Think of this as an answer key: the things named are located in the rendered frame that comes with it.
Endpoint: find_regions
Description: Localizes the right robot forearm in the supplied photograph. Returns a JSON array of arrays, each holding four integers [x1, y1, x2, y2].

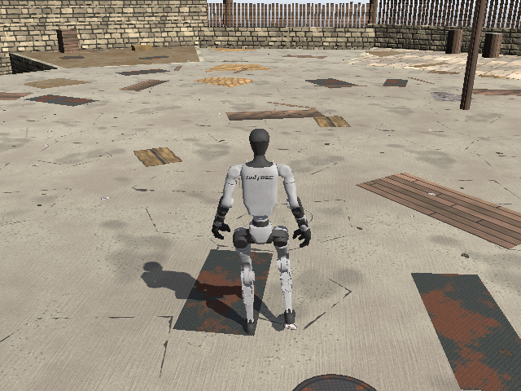
[[291, 196, 309, 231]]

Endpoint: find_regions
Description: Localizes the left robot upper arm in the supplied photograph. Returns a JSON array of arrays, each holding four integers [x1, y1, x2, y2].
[[221, 164, 243, 209]]

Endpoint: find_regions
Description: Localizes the left robot forearm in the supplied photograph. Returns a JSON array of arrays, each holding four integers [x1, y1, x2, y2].
[[213, 196, 229, 226]]

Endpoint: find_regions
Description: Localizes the left robot hand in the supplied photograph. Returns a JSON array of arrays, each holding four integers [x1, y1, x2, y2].
[[212, 223, 230, 239]]

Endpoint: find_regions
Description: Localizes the robot left foot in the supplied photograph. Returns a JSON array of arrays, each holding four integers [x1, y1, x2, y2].
[[246, 313, 257, 334]]

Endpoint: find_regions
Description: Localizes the right robot hand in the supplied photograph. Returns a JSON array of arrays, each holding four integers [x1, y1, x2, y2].
[[292, 229, 311, 248]]

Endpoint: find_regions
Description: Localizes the right robot upper arm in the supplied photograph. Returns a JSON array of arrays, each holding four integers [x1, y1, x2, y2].
[[277, 164, 300, 209]]

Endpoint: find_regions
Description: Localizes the robot torso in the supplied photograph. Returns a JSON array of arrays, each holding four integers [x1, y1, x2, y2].
[[241, 160, 279, 244]]

